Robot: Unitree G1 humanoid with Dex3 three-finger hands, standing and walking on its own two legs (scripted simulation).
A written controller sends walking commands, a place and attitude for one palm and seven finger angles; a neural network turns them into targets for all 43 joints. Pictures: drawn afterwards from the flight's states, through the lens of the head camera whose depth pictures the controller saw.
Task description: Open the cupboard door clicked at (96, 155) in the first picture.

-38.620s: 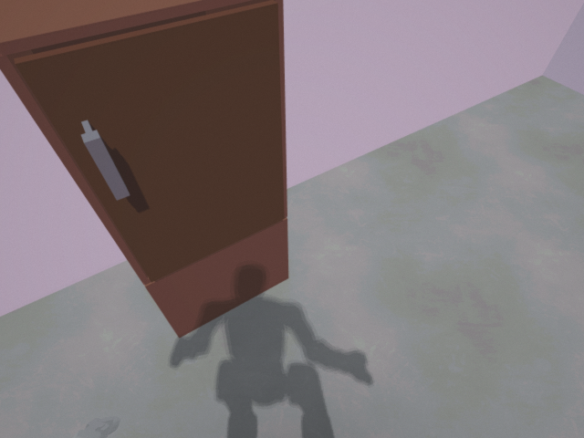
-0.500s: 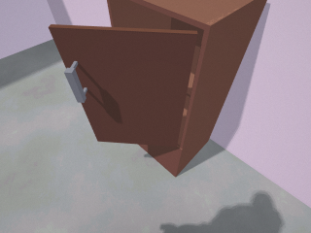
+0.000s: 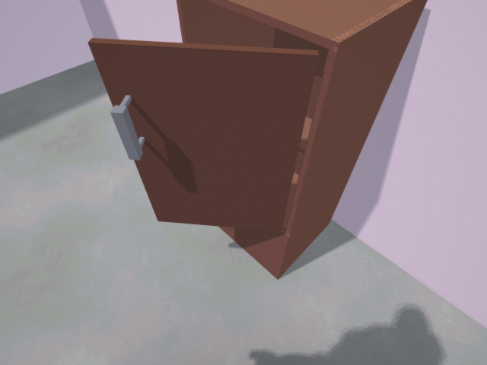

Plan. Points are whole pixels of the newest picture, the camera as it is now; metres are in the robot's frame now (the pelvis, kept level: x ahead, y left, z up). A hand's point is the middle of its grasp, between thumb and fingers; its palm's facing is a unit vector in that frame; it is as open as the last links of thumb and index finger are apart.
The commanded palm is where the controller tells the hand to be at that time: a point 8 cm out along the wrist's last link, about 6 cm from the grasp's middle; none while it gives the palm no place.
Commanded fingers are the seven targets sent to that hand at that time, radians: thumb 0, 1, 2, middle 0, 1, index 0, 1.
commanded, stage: shuffle to correct the standing spot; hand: left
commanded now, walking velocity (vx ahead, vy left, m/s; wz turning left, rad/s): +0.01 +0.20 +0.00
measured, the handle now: (131, 128) +0.55 +0.28 +0.06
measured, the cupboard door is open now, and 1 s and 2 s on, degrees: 39 39 39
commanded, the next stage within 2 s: come to a stop and stand still in 0.30 s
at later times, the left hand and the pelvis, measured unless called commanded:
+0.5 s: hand out of the picture +0.03 +0.25 -0.18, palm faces +0.01 -0.97 -0.25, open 7.4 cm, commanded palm none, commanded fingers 0.00 0.90 0.90 -0.20 -0.30 -0.20 -0.30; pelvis -0.02 +0.06 -0.01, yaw +0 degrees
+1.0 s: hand out of the picture -0.01 +0.28 -0.18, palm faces +0.01 -0.98 -0.20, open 7.3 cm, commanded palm none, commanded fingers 0.00 0.90 0.90 -0.20 -0.30 -0.20 -0.30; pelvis -0.02 +0.11 -0.01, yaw +0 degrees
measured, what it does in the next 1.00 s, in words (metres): steps to the left: right foot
